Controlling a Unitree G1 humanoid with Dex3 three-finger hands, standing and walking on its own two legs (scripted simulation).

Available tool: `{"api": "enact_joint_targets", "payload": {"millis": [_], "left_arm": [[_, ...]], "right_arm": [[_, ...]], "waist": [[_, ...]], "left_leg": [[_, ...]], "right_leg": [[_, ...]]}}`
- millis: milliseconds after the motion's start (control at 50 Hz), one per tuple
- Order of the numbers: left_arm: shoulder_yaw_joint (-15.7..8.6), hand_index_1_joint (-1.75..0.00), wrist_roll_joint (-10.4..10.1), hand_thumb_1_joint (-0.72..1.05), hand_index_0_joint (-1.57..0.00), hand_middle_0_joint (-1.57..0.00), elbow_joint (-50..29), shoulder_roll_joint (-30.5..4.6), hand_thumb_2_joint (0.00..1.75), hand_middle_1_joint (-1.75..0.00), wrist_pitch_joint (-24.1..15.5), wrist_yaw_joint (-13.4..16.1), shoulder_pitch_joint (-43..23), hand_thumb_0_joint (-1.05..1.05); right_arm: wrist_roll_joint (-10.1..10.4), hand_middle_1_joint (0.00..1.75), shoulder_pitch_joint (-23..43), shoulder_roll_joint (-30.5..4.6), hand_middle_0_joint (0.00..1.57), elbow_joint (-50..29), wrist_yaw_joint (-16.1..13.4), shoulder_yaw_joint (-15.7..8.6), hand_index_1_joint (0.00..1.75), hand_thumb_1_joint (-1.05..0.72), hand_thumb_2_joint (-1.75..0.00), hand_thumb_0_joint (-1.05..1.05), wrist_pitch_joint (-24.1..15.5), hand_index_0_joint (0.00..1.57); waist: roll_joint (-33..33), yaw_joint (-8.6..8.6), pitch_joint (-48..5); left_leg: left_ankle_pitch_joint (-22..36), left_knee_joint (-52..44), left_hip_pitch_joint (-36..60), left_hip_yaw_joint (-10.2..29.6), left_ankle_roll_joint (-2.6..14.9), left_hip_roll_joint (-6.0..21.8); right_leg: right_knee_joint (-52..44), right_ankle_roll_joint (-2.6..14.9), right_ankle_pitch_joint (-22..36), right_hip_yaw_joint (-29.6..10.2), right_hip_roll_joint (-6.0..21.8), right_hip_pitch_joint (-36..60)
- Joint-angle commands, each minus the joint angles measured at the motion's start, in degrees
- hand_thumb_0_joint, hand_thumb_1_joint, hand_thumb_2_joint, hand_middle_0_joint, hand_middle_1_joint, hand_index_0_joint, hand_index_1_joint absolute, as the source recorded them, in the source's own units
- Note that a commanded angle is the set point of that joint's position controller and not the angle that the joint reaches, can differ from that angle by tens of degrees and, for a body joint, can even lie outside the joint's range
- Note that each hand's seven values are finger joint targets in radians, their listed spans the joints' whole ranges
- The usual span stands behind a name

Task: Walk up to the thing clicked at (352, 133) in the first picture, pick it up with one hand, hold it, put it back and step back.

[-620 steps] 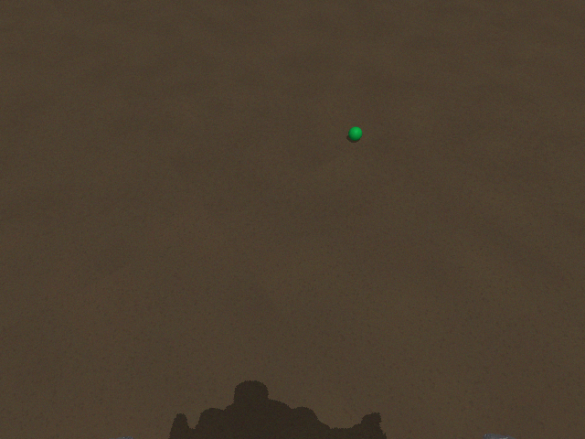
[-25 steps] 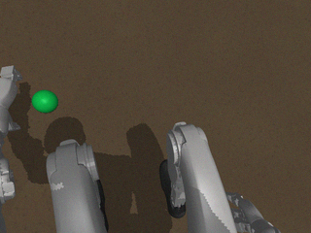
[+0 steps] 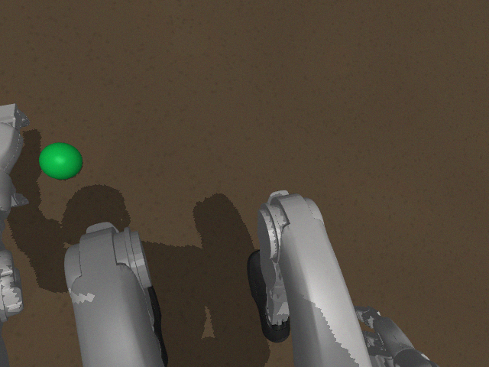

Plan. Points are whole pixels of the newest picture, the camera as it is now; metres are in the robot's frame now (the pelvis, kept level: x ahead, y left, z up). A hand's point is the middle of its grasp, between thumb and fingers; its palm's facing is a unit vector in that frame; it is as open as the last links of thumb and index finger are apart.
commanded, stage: rise first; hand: left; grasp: from above
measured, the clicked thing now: (61, 161) +0.47 +0.29 -0.29
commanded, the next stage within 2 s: approach in 0.90 s
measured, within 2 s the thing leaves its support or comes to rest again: neither
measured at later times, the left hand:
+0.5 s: hand (4, 170) +0.42 +0.32 -0.15, palm faces -0.43 -0.08 -0.90, open 13.6 cm
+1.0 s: hand (7, 170) +0.43 +0.32 -0.16, palm faces -0.44 -0.08 -0.90, open 12.9 cm
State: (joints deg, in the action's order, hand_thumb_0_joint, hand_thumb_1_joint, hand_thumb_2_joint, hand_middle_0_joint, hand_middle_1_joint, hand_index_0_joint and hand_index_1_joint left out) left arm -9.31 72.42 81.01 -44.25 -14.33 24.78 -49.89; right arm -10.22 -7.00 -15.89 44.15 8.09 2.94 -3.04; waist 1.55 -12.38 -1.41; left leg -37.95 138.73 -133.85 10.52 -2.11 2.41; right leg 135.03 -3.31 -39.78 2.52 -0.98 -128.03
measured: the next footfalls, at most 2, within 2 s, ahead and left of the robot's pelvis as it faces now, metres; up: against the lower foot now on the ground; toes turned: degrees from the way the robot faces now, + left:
none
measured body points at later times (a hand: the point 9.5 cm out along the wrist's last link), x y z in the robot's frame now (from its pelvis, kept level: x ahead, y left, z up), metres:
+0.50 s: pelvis +0.00 +0.00 +0.01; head +0.22 +0.07 +0.39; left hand +0.44 +0.33 -0.10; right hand +0.08 -0.28 -0.10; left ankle +0.08 +0.14 -0.29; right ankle +0.10 -0.13 -0.29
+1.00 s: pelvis +0.00 +0.00 +0.00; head +0.22 +0.07 +0.38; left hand +0.44 +0.32 -0.11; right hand +0.06 -0.27 -0.11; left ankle +0.08 +0.14 -0.29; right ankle +0.10 -0.13 -0.29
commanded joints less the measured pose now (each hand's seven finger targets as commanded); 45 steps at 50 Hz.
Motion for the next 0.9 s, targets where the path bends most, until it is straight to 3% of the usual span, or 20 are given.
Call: {"api": "enact_joint_targets", "payload": {"millis": [0, 100, 120, 160, 200, 280, 340, 360, 380, 480, 520, 560, 600, 640, 720, 740, 760, 780, 820, 880], "left_arm": [[-1.9, -0.99, -1.6, -0.51, -0.12, -0.13, -9.0, -16.1, 0.98, -0.97, 0.8, 1.3, -14.8, 0.00], [-0.2, -0.98, -1.9, -0.50, -0.13, -0.14, -9.9, -13.9, 0.98, -0.97, 0.7, 0.0, -14.1, 0.00], [-1.1, -0.99, -2.1, -0.51, -0.12, -0.13, -10.5, -14.7, 0.98, -0.98, 0.6, 0.0, -14.6, 0.00], [0.2, -0.98, -1.8, -0.50, -0.13, -0.14, -10.1, -13.5, 0.98, -0.97, 0.5, -0.1, -14.2, 0.00], [-0.7, -0.97, -1.5, -0.50, -0.14, -0.16, -10.0, -14.2, 0.98, -0.95, 0.3, -0.1, -15.0, 0.00], [-0.2, -0.95, -1.6, -0.48, -0.15, -0.17, -8.6, -13.5, 0.97, -0.93, 0.1, 0.1, -14.9, 0.00], [-0.5, -0.93, -1.3, -0.47, -0.18, -0.20, -9.2, -14.5, 0.95, -0.90, -0.1, 0.3, -15.0, 0.00], [-0.6, -0.93, -1.3, -0.45, -0.18, -0.20, -9.6, -14.7, 0.94, -0.91, 0.0, 0.4, -16.0, 0.00], [1.0, -0.92, -1.1, -0.45, -0.19, -0.21, -8.8, -12.7, 0.94, -0.90, -0.1, 0.3, -16.3, 0.00], [0.3, -0.90, -1.1, -0.43, -0.21, -0.24, -9.8, -14.0, 0.92, -0.87, 0.1, 0.5, -16.8, 0.00], [1.1, -0.90, -1.0, -0.41, -0.22, -0.23, -9.1, -12.6, 0.91, -0.88, 0.4, 0.5, -16.8, 0.00], [0.9, -0.89, -1.0, -0.40, -0.22, -0.24, -9.6, -13.8, 0.90, -0.88, 0.5, 0.5, -18.8, 0.00], [1.1, -0.89, -0.8, -0.39, -0.24, -0.25, -7.2, -13.2, 0.88, -0.87, 0.7, 0.5, -16.4, 0.00], [1.9, -0.88, -0.6, -0.39, -0.24, -0.25, -5.7, -11.9, 0.89, -0.87, 0.8, 0.4, -16.9, 0.00], [0.4, -0.87, -0.5, -0.38, -0.24, -0.25, -6.5, -14.1, 0.87, -0.86, 0.4, 0.8, -17.3, 0.00], [1.0, -0.87, -0.3, -0.37, -0.25, -0.26, -4.9, -13.7, 0.86, -0.86, 0.4, 0.8, -16.2, 0.00], [1.1, -0.86, -0.1, -0.36, -0.26, -0.27, -5.6, -13.6, 0.87, -0.85, 0.3, 0.9, -17.4, 0.00], [-0.1, -0.86, -0.4, -0.37, -0.25, -0.27, -8.0, -15.0, 0.87, -0.84, 0.0, 1.1, -18.4, 0.00], [-0.5, -0.85, -0.4, -0.34, -0.27, -0.28, -8.4, -15.6, 0.84, -0.84, 0.0, 1.3, -17.9, 0.00], [0.3, -0.85, -0.2, -0.33, -0.28, -0.28, -5.7, -14.0, 0.83, -0.84, 0.0, 1.3, -17.3, 0.00]], "right_arm": [[0.7, 0.30, -11.0, -14.1, 0.20, -0.7, -0.5, -5.0, 0.30, -0.90, -0.90, 0.00, -0.5, 0.20], [1.2, 0.30, -10.9, -13.8, 0.20, -0.6, -0.6, -5.1, 0.30, -0.90, -0.90, 0.00, -0.1, 0.20], [1.4, 0.30, -10.9, -14.1, 0.20, -0.7, -0.6, -5.5, 0.30, -0.90, -0.90, 0.00, -0.1, 0.20], [1.5, 0.30, -10.6, -13.6, 0.20, -0.8, -0.6, -5.1, 0.30, -0.90, -0.90, 0.00, 0.1, 0.20], [1.8, 0.30, -11.4, -13.8, 0.20, -0.7, -0.7, -5.3, 0.30, -0.91, -0.90, 0.00, 0.3, 0.20], [1.6, 0.30, -11.2, -13.7, 0.20, -0.7, -0.6, -4.9, 0.30, -0.90, -0.90, 0.00, 0.1, 0.20], [1.8, 0.30, -10.6, -13.6, 0.20, -0.7, -0.7, -5.2, 0.30, -0.91, -0.90, 0.00, 0.0, 0.20], [1.8, 0.30, -10.4, -13.7, 0.20, -1.0, -0.7, -5.3, 0.30, -0.91, -0.90, 0.00, -0.1, 0.20], [1.6, 0.30, -10.2, -13.4, 0.20, -0.9, -0.8, -5.2, 0.30, -0.91, -0.90, 0.00, -0.2, 0.20], [1.7, 0.30, -10.4, -13.7, 0.20, -0.8, -0.9, -5.3, 0.30, -0.91, -0.90, 0.00, -0.3, 0.20], [1.8, 0.30, -10.4, -13.7, 0.20, -0.8, -0.8, -5.3, 0.30, -0.91, -0.90, 0.00, -0.4, 0.20], [1.7, 0.30, -10.3, -13.9, 0.20, -1.0, -0.9, -5.1, 0.30, -0.91, -0.90, 0.00, -0.3, 0.20], [1.7, 0.30, -10.4, -13.6, 0.20, -0.7, -0.9, -4.9, 0.30, -0.91, -0.90, 0.00, -0.3, 0.20], [1.5, 0.30, -10.8, -13.8, 0.20, -0.6, -0.9, -4.8, 0.30, -0.91, -0.90, 0.00, -0.5, 0.20], [1.6, 0.30, -10.4, -14.3, 0.20, -0.6, -0.9, -4.6, 0.30, -0.90, -0.90, 0.00, -0.6, 0.20], [1.5, 0.30, -10.1, -13.8, 0.20, -0.7, -0.8, -4.4, 0.30, -0.91, -0.90, 0.00, -0.7, 0.20], [1.2, 0.30, -10.5, -13.9, 0.20, -0.7, -0.7, -4.2, 0.30, -0.91, -0.90, 0.00, -0.7, 0.20], [1.5, 0.30, -10.6, -14.1, 0.20, -0.7, -0.8, -4.5, 0.30, -0.90, -0.90, 0.00, -0.7, 0.20], [1.3, 0.30, -10.2, -14.0, 0.20, -0.8, -0.9, -4.3, 0.30, -0.91, -0.90, 0.00, -0.8, 0.20], [0.9, 0.30, -10.6, -14.0, 0.20, -0.5, -0.8, -4.2, 0.30, -0.90, -0.90, 0.00, -0.9, 0.20]], "waist": [[-16.8, 0.70, -39.0], [-16.4, 0.90, -39.9], [-16.9, 1.00, -39.6], [-17.7, 1.09, -38.6], [-15.4, 0.80, -38.7], [-14.5, 0.29, -37.8], [-15.5, 1.55, -39.1], [-16.3, 1.17, -38.6], [-16.3, 0.41, -38.2], [-16.6, 1.01, -39.4], [-16.7, 0.79, -38.4], [-16.3, 0.17, -39.0], [-16.2, 0.71, -38.0], [-14.9, -0.32, -36.9], [-17.4, 0.55, -37.7], [-17.0, 0.52, -36.5], [-16.0, -0.54, -36.0], [-16.9, 0.60, -38.2], [-17.8, 0.74, -39.7], [-16.5, -0.47, -37.2]], "left_leg": [[7.8, -13.5, 30.3, -8.1, 3.46, -1.4], [8.3, -14.2, 31.2, -7.9, 3.23, -1.5], [8.3, -14.5, 31.8, -7.8, 3.17, -1.5], [8.4, -14.7, 31.5, -7.9, 3.11, -1.6], [8.2, -14.5, 30.7, -7.9, 3.33, -1.7], [8.4, -14.0, 29.7, -8.1, 3.53, -1.7], [8.0, -14.5, 31.1, -8.2, 3.32, -1.6], [7.6, -14.8, 31.6, -8.0, 3.21, -1.5], [7.0, -14.5, 31.1, -8.1, 3.23, -1.4], [6.2, -15.1, 31.5, -8.0, 3.16, -1.6], [6.2, -15.5, 31.5, -7.9, 3.08, -1.7], [6.3, -14.9, 31.0, -7.9, 3.28, -1.7], [6.4, -15.0, 30.1, -8.1, 3.25, -1.8], [6.4, -14.8, 30.4, -7.8, 3.29, -1.8], [6.6, -15.3, 31.6, -7.5, 2.98, -1.9], [6.3, -14.9, 30.6, -7.8, 3.06, -1.8], [6.1, -14.6, 29.7, -7.8, 3.22, -1.9], [6.3, -15.0, 31.1, -7.8, 3.12, -1.9], [7.1, -14.5, 31.8, -8.1, 3.09, -1.8], [6.4, -14.4, 30.1, -7.9, 3.24, -1.9]], "right_leg": [[-15.0, 4.68, 12.3, 6.3, -1.3, 17.9], [-15.2, 4.89, 12.6, 6.5, -1.5, 18.2], [-14.9, 4.87, 12.4, 6.5, -1.3, 17.5], [-15.2, 5.00, 12.7, 6.5, -1.4, 17.7], [-15.6, 4.86, 12.3, 6.4, -1.3, 18.0], [-15.9, 4.56, 12.8, 6.2, -1.3, 18.8], [-15.8, 4.88, 12.1, 6.1, -1.3, 18.4], [-15.5, 4.94, 11.5, 6.3, -1.3, 17.5], [-15.9, 4.91, 11.3, 6.2, -1.4, 17.2], [-16.1, 5.02, 10.2, 6.3, -1.4, 17.1], [-15.6, 5.05, 10.2, 6.5, -1.3, 16.4], [-16.0, 4.92, 10.5, 6.3, -1.4, 16.6], [-15.8, 4.99, 10.4, 6.2, -1.3, 16.8], [-15.7, 4.90, 10.6, 6.6, -1.3, 16.0], [-14.5, 4.99, 10.4, 7.0, -1.1, 15.4], [-14.7, 5.03, 10.3, 6.8, -1.3, 15.3], [-15.0, 4.91, 10.3, 6.8, -1.4, 15.8], [-15.0, 5.00, 10.2, 6.7, -1.2, 15.8], [-14.9, 4.91, 11.1, 6.4, -1.3, 16.6], [-14.9, 4.81, 10.6, 6.7, -1.2, 15.5]]}}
